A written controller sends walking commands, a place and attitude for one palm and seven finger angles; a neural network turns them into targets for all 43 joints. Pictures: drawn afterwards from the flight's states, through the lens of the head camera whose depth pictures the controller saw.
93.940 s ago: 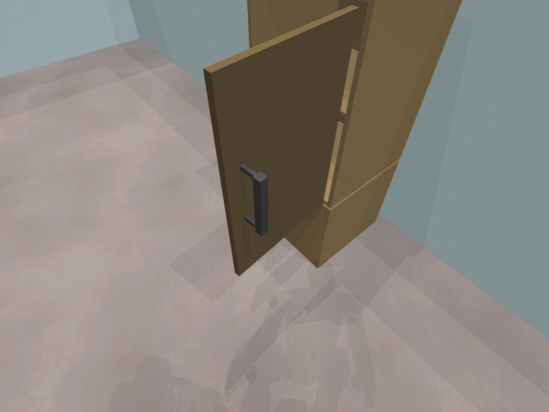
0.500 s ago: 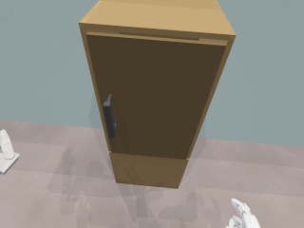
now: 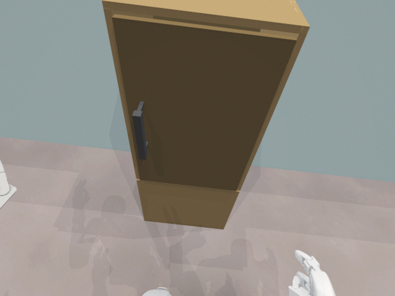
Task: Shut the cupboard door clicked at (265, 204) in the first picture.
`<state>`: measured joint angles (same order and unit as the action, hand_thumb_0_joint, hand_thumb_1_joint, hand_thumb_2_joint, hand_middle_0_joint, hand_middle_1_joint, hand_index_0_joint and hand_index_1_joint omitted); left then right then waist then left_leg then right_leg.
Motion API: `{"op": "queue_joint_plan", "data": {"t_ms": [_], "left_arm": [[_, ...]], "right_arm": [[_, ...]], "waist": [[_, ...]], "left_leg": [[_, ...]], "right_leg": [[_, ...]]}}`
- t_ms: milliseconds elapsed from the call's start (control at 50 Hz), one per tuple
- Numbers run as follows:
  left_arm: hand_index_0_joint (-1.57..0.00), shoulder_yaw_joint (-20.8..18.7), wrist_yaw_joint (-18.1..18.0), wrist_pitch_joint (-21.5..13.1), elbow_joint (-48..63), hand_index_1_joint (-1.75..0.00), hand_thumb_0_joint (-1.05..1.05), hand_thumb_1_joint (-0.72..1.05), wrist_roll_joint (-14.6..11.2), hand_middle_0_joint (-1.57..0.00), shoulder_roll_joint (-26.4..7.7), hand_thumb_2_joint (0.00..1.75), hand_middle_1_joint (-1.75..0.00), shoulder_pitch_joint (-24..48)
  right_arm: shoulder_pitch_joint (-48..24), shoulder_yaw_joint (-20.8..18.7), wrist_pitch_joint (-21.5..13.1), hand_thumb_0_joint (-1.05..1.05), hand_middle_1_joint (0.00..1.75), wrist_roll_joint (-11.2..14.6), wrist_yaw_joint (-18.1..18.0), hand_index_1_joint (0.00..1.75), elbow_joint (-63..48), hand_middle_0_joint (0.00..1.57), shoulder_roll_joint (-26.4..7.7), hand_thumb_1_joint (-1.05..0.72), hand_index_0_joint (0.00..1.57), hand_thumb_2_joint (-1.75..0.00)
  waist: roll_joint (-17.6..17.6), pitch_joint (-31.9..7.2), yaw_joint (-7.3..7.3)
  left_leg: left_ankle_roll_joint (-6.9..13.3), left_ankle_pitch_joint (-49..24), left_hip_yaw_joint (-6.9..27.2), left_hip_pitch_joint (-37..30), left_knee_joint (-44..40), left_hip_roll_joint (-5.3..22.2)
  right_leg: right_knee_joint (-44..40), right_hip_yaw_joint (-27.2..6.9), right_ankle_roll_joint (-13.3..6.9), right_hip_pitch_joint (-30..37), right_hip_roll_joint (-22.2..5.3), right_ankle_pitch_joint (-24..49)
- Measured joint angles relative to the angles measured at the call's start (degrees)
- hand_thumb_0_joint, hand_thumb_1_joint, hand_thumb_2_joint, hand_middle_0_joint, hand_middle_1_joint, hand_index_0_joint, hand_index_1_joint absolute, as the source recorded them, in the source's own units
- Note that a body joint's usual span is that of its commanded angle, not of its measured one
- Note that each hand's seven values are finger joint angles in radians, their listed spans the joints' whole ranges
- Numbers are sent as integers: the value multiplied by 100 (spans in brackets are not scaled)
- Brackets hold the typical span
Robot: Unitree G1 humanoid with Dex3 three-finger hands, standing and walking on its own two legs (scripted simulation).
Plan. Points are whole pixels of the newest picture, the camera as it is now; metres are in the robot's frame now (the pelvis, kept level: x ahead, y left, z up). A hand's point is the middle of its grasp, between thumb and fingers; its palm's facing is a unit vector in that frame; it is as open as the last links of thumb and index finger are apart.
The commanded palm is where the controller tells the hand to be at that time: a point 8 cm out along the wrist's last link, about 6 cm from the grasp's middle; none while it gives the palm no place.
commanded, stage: step back with the hand held close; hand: left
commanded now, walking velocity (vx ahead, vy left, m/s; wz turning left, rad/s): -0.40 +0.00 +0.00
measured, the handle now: (142, 132) +0.53 +0.19 -0.02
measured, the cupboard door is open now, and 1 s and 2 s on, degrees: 0 0 0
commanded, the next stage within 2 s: stop stepping back and stand still in 0.46 s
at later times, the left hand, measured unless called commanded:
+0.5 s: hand out of the picture +0.14 +0.29 +0.20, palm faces +0.48 -0.81 -0.34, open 7.4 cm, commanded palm +0.07 +0.31 +0.20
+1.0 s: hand out of the picture +0.04 +0.27 +0.18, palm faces +0.42 -0.84 -0.33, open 7.4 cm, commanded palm -0.03 +0.31 +0.20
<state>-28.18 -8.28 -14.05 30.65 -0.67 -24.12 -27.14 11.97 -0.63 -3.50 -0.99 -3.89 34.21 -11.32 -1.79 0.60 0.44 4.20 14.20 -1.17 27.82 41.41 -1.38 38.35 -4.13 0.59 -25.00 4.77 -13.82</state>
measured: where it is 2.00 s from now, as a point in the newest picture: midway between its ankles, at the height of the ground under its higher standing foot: outside the picture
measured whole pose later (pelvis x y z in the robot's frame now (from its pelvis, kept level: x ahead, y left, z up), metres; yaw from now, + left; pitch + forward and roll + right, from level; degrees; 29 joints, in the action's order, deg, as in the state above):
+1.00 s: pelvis -0.19 +0.01 +0.02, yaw -3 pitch -1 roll +0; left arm -23.7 -9.8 -8.6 24.8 -2.3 -21.4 -27.9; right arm 17.5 0.0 -5.8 -0.3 -4.9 38.2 -11.8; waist -3.5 -3.6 2.9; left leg 2.5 7.4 -1.5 20.7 27.0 -2.2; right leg 30.8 -0.6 -0.6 -9.4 2.0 -23.0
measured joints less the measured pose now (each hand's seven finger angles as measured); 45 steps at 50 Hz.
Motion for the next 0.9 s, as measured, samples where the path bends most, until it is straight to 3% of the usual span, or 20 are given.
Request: {"op": "queue_joint_plan", "data": {"t_ms": [60,160,200,240,300,360,440,480,560,640,700,760,820,900], "left_arm": [[-21,103,16,-29,61,-30,1,89,28,-21,47,90,-30,-13],[-22,281,-70,-33,159,-30,1,88,-4,-21,-88,90,-30,-152],[-22,236,-118,-29,194,-30,1,88,-10,-21,-195,90,-30,-287],[-22,168,-150,-1,250,-30,1,88,-36,-21,-268,90,-30,-372],[-22,8,-105,10,148,-30,1,88,-34,-21,-310,90,-30,-386],[-22,-64,-82,80,99,-30,1,88,-80,-21,-194,90,-30,-363],[-21,50,-112,66,120,-30,1,89,-171,-20,104,90,-30,-178],[-21,186,-82,90,89,-30,1,89,-184,-20,184,90,-30,34],[-21,291,90,153,144,-30,1,89,-244,-20,-6,90,-30,280],[-21,219,291,125,414,-30,1,89,-325,-20,-358,90,-30,-145],[-22,92,265,138,639,-30,1,88,-365,-21,-653,90,-30,-958],[-22,40,106,242,452,-30,1,88,-333,-22,-640,90,-30,-1320],[-22,165,-41,343,-204,-30,1,88,-260,-22,-341,90,-30,-706],[-21,263,-199,501,-814,-30,1,88,-216,-21,225,90,-30,-84]], "right_arm": [[-36,-18,12,1,30,17,40,30,-14,20,11,-90,21,-90],[4,-104,203,1,30,34,134,30,66,20,16,-90,21,-90],[38,-92,273,1,30,40,120,30,82,20,7,-90,20,-90],[67,-89,264,1,30,52,63,30,35,20,-58,-90,20,-90],[35,-129,111,1,30,33,-34,30,123,20,-4,-90,20,-90],[128,-116,-100,1,30,-23,-36,30,227,20,132,-90,20,-90],[-13,30,-369,1,30,-82,64,30,394,20,288,-90,20,-90],[-240,108,-442,1,30,-118,123,30,436,20,349,-90,21,-90],[-747,221,-435,1,30,-119,234,30,291,21,471,-90,21,-90],[-886,236,-224,1,30,-18,289,30,-10,21,431,-90,21,-90],[-362,245,-1,1,30,83,207,30,-84,21,327,-90,21,-90],[297,160,106,1,30,108,65,30,3,21,8,-90,21,-90],[669,-16,116,1,30,150,-61,30,361,20,-270,-90,20,-90],[757,-52,59,1,30,152,-116,30,585,20,-401,-90,20,-90]], "waist": [[2,-35,41],[-163,-164,172],[-259,-219,187],[-218,-219,226],[-123,-121,131],[15,-289,-9],[-7,-465,-241],[-24,-418,-283],[-75,-202,-187],[151,21,81],[-30,-259,123],[43,-720,93],[89,-806,73],[29,-651,61]], "left_leg": [[-54,296,28,139,145,16],[-380,1040,165,256,553,-85],[-411,910,192,3,268,-12],[-300,104,219,-163,-320,85],[-154,-83,228,-98,-244,138],[-152,-149,284,-83,-464,289],[-177,-494,91,12,-899,449],[-191,-719,-20,101,-1107,515],[-257,-1201,-222,369,-1401,627],[-371,-1346,-115,552,-1380,794],[-465,-362,17,420,-641,492],[-454,-197,44,-165,-460,296],[-194,-39,147,-443,-622,102],[-100,-333,52,-645,-837,-10]], "right_leg": [[-5,54,-37,-75,-4,48],[-350,167,-25,-63,-243,270],[-481,162,32,-70,-332,375],[-493,228,106,-146,-374,425],[251,116,121,-156,-164,-4],[812,218,80,245,55,-594],[98,324,69,1071,-7,-944],[-368,307,74,1366,-34,-858],[-1113,315,56,1635,-56,-594],[-1381,435,-203,1594,124,-717],[-1125,344,-225,1554,-4,-735],[-1051,305,-196,1644,-58,-831],[-1025,439,-115,1821,-189,-871],[-904,387,-28,1860,-329,-822]]}}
